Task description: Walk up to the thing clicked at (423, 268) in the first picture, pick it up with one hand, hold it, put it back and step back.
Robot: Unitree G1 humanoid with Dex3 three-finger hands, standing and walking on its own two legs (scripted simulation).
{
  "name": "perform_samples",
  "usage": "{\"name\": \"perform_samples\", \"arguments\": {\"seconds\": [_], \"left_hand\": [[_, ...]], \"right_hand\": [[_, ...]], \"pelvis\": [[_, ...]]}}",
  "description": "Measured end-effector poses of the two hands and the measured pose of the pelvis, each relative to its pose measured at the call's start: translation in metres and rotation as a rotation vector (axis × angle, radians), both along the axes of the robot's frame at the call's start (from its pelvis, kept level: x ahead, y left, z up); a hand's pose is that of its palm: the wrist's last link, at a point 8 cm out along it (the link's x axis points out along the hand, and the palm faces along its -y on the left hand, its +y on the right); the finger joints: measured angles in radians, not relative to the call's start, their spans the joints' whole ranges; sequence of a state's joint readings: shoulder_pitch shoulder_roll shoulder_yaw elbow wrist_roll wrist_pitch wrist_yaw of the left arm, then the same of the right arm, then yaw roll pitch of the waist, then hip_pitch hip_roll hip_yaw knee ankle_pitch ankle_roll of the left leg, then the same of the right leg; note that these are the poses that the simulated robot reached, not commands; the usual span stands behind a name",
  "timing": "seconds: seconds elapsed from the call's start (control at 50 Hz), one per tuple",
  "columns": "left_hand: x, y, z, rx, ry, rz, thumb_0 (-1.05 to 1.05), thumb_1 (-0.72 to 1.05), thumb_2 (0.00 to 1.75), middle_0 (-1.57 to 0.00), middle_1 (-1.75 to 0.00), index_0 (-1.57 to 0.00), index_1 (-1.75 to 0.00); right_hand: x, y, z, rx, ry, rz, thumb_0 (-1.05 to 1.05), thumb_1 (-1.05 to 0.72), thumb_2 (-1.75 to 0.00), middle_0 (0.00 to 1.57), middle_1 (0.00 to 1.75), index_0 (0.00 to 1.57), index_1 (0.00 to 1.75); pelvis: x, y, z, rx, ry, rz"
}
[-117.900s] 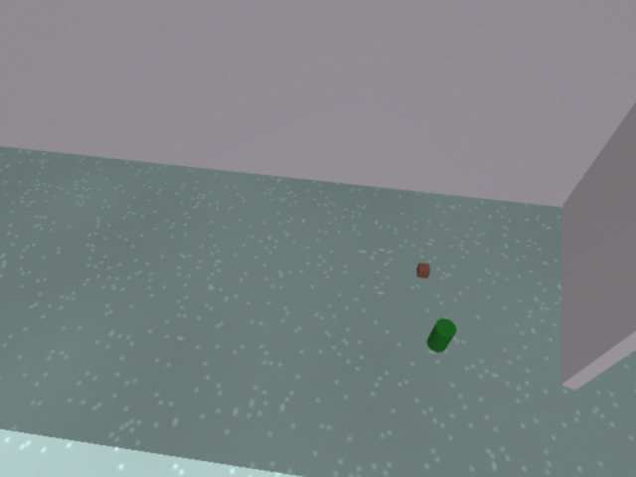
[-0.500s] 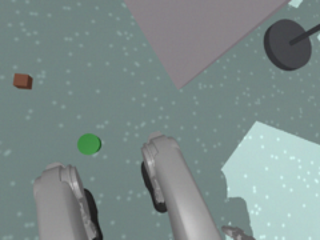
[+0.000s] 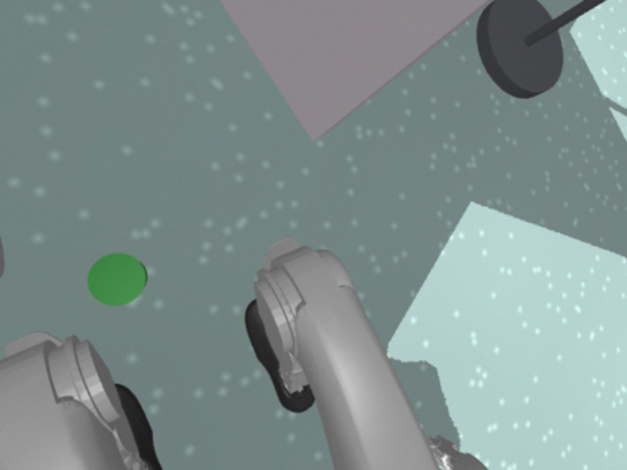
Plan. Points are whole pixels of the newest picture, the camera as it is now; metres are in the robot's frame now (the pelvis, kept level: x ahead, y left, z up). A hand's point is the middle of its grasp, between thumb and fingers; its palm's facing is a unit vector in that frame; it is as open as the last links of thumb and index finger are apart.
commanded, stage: approach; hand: left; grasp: from above
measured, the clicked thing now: out of the picture +0.60 +0.27 -0.31
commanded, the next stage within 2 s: rest palm in 0.04 s
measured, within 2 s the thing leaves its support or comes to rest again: neither
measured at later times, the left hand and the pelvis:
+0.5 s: hand out of the picture +0.57 +0.27 -0.23, palm faces -0.21 -0.36 -0.91, open 12.7 cm; pelvis +0.01 +0.01 +0.00, yaw -4 degrees
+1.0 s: hand out of the picture +0.54 +0.29 -0.09, palm faces -0.32 -0.30 -0.90, open 7.5 cm; pelvis -0.01 +0.00 +0.02, yaw +0 degrees
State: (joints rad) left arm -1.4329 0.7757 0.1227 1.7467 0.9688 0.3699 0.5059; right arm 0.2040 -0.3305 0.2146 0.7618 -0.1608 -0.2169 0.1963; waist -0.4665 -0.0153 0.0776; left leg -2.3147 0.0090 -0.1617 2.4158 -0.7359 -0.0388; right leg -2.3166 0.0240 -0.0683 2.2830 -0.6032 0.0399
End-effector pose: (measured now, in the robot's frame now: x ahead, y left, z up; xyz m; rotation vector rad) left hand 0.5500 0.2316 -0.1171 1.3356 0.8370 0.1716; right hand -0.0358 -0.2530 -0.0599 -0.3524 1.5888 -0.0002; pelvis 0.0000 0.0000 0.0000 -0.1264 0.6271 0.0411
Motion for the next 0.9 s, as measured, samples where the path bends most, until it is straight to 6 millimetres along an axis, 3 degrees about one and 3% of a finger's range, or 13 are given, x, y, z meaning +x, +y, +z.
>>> {"name": "perform_samples", "arguments": {"seconds": [0.1, 0.28, 0.46, 0.56, 0.68, 0.8, 0.9], "left_hand": [[0.001, 0.007, -0.021, 0.0, 0.008, 0.036, 0.0, -0.48, 0.88, -0.07, -1.17, -0.12, -1.11], [-0.009, 0.04, -0.058, 0.002, -0.001, 0.163, 0.0, -0.44, 0.84, -0.06, -1.17, -0.13, -1.09], [0.006, 0.047, -0.064, -0.028, -0.05, 0.182, -0.01, -0.31, 0.85, -0.12, -1.07, -0.17, -0.97], [0.028, 0.043, -0.042, -0.05, -0.128, 0.188, -0.01, -0.05, 0.87, -0.18, -0.81, -0.2, -0.72], [0.045, 0.052, 0.013, -0.022, -0.196, 0.199, 0.0, 0.36, 0.89, -0.21, -0.51, -0.21, -0.46], [0.032, 0.067, 0.072, 0.041, -0.15, 0.192, 0.0, 0.7, 0.89, -0.21, -0.37, -0.21, -0.35], [0.01, 0.07, 0.091, 0.0, -0.057, 0.198, 0.0, 0.82, 0.89, -0.21, -0.33, -0.21, -0.32]], "right_hand": [[0.0, 0.003, 0.004, -0.003, 0.016, 0.04, 0.0, -0.91, -0.9, 0.2, 0.3, 0.2, 0.3], [0.0, 0.016, 0.015, 0.011, 0.076, 0.093, 0.0, -0.91, -0.9, 0.2, 0.3, 0.2, 0.3], [0.002, 0.026, 0.026, 0.027, 0.127, 0.103, 0.0, -0.91, -0.9, 0.2, 0.3, 0.2, 0.3], [0.005, 0.027, 0.031, 0.035, 0.11, 0.081, -0.01, -0.9, -0.9, 0.2, 0.3, 0.2, 0.3], [0.009, 0.024, 0.028, 0.061, 0.057, 0.02, -0.01, -0.9, -0.9, 0.2, 0.3, 0.2, 0.3], [0.011, 0.019, 0.014, 0.108, 0.015, -0.016, 0.0, -0.9, -0.9, 0.2, 0.3, 0.2, 0.3], [0.009, 0.013, 0.008, 0.1, -0.023, -0.021, 0.0, -0.9, -0.9, 0.2, 0.3, 0.2, 0.3]], "pelvis": [[0.001, 0.003, -0.005, -0.015, -0.008, -0.008], [0.001, 0.007, -0.008, -0.045, -0.02, -0.014], [0.007, 0.012, -0.005, -0.08, -0.015, -0.011], [0.01, 0.012, -0.003, -0.087, -0.006, -0.016], [0.011, 0.01, 0.002, -0.08, 0.024, -0.021], [0.008, 0.008, 0.01, -0.051, 0.018, -0.013], [-0.001, 0.005, 0.015, -0.031, -0.014, 0.0]]}}
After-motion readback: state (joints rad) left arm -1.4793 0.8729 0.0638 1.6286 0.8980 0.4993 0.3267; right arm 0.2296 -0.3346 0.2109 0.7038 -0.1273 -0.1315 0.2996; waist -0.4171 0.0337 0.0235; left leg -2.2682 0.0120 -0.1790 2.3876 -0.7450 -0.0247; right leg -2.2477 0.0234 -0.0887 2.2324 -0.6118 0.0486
